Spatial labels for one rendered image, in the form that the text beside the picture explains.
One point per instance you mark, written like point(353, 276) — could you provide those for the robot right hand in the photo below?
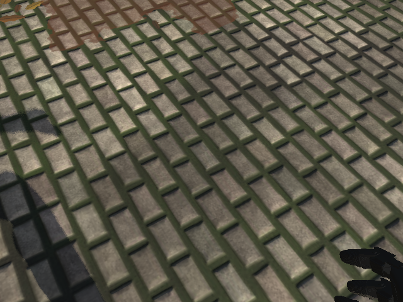
point(381, 262)

